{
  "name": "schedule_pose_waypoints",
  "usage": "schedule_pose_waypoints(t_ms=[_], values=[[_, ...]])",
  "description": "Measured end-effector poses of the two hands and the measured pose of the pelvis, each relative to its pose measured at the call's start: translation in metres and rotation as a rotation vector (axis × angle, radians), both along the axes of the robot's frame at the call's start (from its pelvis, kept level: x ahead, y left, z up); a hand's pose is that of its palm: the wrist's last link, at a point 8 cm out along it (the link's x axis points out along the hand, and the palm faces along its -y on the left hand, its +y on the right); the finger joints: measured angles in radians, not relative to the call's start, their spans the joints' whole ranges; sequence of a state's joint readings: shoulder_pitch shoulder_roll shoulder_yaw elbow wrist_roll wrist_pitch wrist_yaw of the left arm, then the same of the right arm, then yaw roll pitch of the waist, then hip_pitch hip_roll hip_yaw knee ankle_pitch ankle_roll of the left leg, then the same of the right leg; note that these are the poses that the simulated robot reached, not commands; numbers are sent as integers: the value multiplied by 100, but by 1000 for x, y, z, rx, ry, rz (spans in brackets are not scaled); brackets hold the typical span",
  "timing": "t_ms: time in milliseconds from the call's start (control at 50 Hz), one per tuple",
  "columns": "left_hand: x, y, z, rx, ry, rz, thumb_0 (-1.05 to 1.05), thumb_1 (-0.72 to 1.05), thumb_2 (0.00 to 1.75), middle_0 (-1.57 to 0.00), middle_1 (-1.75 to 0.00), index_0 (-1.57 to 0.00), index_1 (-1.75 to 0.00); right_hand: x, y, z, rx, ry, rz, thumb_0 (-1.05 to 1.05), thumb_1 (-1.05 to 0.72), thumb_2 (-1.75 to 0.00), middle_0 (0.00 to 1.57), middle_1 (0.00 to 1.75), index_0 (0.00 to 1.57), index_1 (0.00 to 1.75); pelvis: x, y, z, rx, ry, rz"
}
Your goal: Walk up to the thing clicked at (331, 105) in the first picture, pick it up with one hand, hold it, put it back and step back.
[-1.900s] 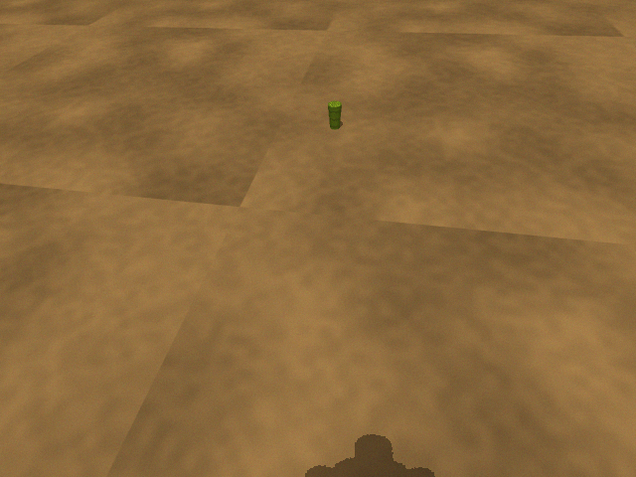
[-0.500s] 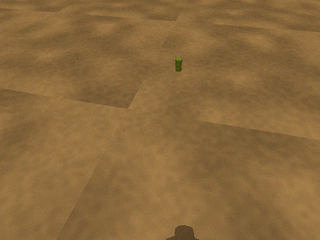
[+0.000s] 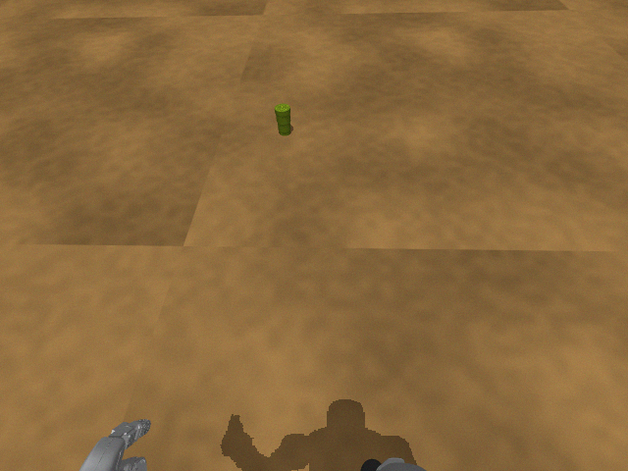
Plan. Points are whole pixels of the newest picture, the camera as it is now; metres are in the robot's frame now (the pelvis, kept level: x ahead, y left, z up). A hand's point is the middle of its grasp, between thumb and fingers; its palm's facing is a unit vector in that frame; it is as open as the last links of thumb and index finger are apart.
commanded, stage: walk up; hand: left
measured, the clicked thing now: (283, 120) +1.90 +0.14 -0.67
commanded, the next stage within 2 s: none
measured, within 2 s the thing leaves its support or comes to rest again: neither
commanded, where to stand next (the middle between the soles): +1.57 -0.07 m, yaw -1 degrees
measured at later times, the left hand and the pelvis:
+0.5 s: hand (127, 348) +0.37 +0.35 -0.14, palm faces -0.04 -0.92 -0.38, open 7.4 cm; pelvis +0.33 +0.05 +0.01, yaw -2 degrees
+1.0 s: hand (206, 181) +0.74 +0.25 -0.09, palm faces -0.04 -0.93 -0.38, open 7.4 cm; pelvis +0.61 -0.01 +0.02, yaw -2 degrees
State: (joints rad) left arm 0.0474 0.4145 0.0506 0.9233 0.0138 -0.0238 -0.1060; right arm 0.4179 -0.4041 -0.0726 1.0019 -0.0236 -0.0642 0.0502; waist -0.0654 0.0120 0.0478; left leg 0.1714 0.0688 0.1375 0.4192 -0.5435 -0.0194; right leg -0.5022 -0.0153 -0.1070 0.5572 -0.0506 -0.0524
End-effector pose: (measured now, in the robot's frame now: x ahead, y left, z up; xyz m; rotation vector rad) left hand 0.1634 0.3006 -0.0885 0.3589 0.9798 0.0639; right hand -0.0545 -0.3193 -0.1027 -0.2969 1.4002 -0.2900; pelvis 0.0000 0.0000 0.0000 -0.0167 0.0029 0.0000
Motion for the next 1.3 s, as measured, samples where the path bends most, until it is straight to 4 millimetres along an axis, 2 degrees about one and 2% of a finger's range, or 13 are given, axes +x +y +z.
schedule_pose_waypoints(t_ms=[80, 180, 320, 440, 520, 660, 780, 860, 900, 960, 1060, 1200, 1300], values=[[54, -20, 7, -24, -72, 16, 0, 90, 90, -20, -30, -20, -30, 76, -1, -2, 21, -36, 21, 1, -90, -89, 21, 30, 20, 30, 47, -8, 5, -2, -18, 1], [74, -17, 19, -22, -28, 62, 0, 90, 90, -21, -30, -20, -30, 198, 0, 18, 31, -187, 118, 1, -91, -89, 21, 30, 20, 30, 108, -5, 23, -11, -34, -1], [101, 29, 14, 15, 90, 130, 1, 90, 90, -21, -30, -21, -30, 353, 9, 43, 3, -314, 217, 1, -91, -89, 21, 30, 20, 30, 203, 13, 26, -23, -27, -10], [160, 82, -16, 63, 175, 172, 1, 90, 90, -21, -30, -20, -30, 465, 28, 42, -67, -387, 245, 0, -91, -89, 21, 30, 20, 30, 297, 43, 1, 2, -25, -24], [218, 86, -15, 70, 205, 136, 1, 90, 90, -20, -30, -20, -30, 497, 43, 47, -56, -403, 187, 0, -91, -89, 20, 30, 20, 30, 342, 49, 9, 21, -28, -42], [336, 66, 7, 24, 155, 43, 1, 90, 90, -20, -30, -20, -30, 517, 48, 47, -18, -290, 115, 0, -90, -89, 21, 30, 20, 30, 420, 47, 28, 37, -28, -62], [445, 38, 19, 32, 92, -11, 1, 90, 90, -20, -30, -20, -30, 545, 25, 27, 9, -198, 49, 1, -90, -89, 21, 30, 20, 30, 493, 28, 24, 47, -33, -60], [517, 17, 16, 61, 6, -3, 1, 90, 90, -20, -30, -20, -30, 584, -2, 0, 6, -163, 29, 1, -90, -89, 21, 30, 20, 30, 548, 4, 4, 39, -39, -47], [542, 7, 19, 63, -42, 13, 1, 90, 90, -20, -30, -20, -30, 611, -10, -6, 10, -149, 35, 1, -90, -89, 21, 30, 20, 30, 567, -4, 2, 31, -47, -42], [561, -5, 29, 52, -59, 39, 0, 90, 90, -20, -30, -20, -30, 660, -14, -3, 25, -171, 65, 1, -91, -89, 21, 30, 20, 30, 594, -8, 11, 23, -55, -35], [573, -6, 36, 51, -1, 79, 0, 90, 90, -21, -30, -20, -30, 744, -14, 17, 41, -253, 127, 1, -91, -89, 20, 30, 20, 30, 640, -11, 26, 5, -47, -34], [590, 18, 22, 52, 111, 145, 1, 90, 90, -21, -30, -21, -30, 845, -8, 35, 19, -263, 198, 1, -91, -89, 20, 30, 20, 30, 711, -4, 27, -16, -35, -17], [619, 45, -6, 46, 190, 182, 1, 90, 90, -21, -30, -20, -30, 923, 8, 35, -24, -284, 233, 1, -91, -89, 20, 30, 20, 30, 775, 15, 11, -21, -32, -5]])
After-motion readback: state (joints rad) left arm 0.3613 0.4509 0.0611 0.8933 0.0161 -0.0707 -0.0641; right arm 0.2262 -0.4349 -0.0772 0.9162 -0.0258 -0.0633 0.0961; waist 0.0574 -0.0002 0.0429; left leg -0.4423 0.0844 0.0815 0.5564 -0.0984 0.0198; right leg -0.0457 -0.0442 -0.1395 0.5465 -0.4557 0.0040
